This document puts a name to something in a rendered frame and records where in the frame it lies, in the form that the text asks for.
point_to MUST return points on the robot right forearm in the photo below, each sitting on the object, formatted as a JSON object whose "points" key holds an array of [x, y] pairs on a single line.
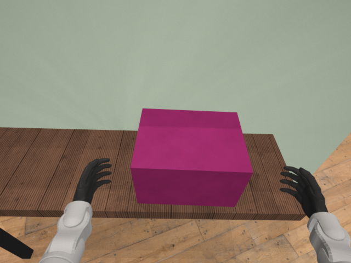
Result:
{"points": [[329, 239]]}

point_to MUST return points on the table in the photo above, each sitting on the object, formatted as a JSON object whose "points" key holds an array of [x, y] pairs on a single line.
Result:
{"points": [[41, 167]]}

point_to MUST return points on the right robot hand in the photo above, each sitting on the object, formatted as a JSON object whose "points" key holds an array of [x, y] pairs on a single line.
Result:
{"points": [[308, 191]]}

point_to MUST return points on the carton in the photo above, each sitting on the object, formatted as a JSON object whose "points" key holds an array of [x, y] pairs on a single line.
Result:
{"points": [[184, 157]]}

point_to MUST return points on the robot left forearm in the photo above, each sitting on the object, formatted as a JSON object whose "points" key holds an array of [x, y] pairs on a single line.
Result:
{"points": [[74, 227]]}

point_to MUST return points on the left robot hand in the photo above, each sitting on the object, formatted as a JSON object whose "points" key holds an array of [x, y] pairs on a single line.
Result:
{"points": [[88, 183]]}

